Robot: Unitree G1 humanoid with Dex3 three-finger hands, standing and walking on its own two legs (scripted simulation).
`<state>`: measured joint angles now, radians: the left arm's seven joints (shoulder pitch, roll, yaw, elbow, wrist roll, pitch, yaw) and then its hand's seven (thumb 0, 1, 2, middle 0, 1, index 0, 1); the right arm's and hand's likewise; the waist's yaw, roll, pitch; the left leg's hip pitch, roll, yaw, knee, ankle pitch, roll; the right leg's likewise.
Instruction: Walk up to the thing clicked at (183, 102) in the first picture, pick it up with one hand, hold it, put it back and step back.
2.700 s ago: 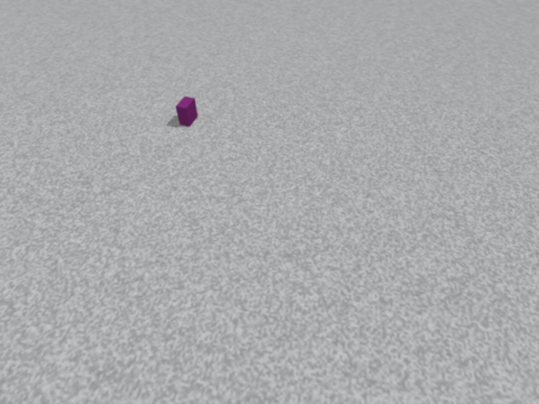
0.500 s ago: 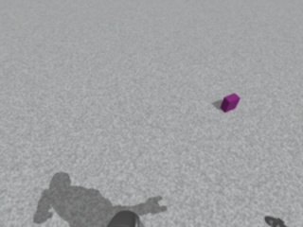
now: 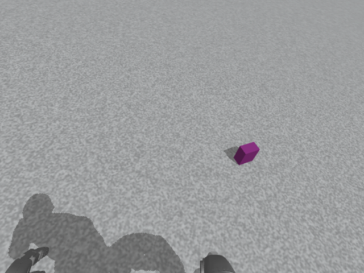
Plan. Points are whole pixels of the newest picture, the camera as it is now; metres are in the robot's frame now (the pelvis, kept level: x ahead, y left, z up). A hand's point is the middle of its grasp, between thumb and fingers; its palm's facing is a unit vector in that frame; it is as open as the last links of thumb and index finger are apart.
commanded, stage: walk up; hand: left
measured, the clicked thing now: (246, 153) +0.93 -0.57 -0.69
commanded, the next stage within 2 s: none
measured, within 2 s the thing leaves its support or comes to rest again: neither
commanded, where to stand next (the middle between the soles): +0.67 -0.98 m, yaw +23 degrees
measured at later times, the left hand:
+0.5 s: hand out of the picture +0.14 +0.07 -0.15, palm faces +0.19 -0.92 -0.35, open 7.4 cm
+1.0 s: hand (222, 218) +0.29 -0.14 -0.14, palm faces +0.23 -0.89 -0.40, open 7.4 cm
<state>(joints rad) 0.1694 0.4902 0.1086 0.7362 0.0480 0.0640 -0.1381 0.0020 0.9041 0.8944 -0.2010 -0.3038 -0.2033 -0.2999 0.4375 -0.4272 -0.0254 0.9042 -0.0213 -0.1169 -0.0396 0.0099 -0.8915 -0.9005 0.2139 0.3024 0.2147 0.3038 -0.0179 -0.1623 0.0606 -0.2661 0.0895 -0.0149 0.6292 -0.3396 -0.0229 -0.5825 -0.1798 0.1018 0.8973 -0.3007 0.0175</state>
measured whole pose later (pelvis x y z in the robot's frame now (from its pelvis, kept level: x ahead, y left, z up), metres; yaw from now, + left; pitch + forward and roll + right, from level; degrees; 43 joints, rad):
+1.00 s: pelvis +0.29 -0.44 -0.02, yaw +15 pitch -1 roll +0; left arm 0.29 0.43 0.12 0.75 0.06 0.07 -0.09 0.00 0.91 0.89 -0.20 -0.30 -0.20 -0.30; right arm 0.31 -0.53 -0.07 0.99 -0.02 -0.02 -0.12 0.01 -0.90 -0.90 0.21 0.30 0.21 0.30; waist 0.02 -0.01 0.03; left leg -0.59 0.08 -0.10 1.20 -0.51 0.04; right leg -0.41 -0.07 -0.05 0.85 -0.42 0.02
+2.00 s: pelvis +0.48 -0.80 +0.00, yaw +19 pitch -1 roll -1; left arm 0.35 0.44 0.09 0.75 0.07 0.10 -0.07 0.00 0.90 0.89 -0.20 -0.30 -0.21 -0.30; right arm 0.33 -0.40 -0.02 0.96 0.00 -0.08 -0.09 0.01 -0.90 -0.90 0.21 0.30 0.21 0.30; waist 0.09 -0.05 0.08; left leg -0.45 -0.02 0.11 0.76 -0.34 0.05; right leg -0.33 0.03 -0.11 0.71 -0.37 -0.07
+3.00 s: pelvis +0.60 -1.05 -0.01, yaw +24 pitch -1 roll +1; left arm 0.28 0.39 0.04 0.87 0.02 -0.04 0.03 0.00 0.90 0.89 -0.21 -0.30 -0.21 -0.30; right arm 0.16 -0.43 -0.06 0.90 0.00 0.01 0.00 0.01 -0.90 -0.90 0.21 0.30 0.21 0.30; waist 0.06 0.04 0.14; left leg -0.38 0.01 -0.05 0.77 -0.32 0.02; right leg -0.34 -0.10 -0.08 0.79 -0.42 0.01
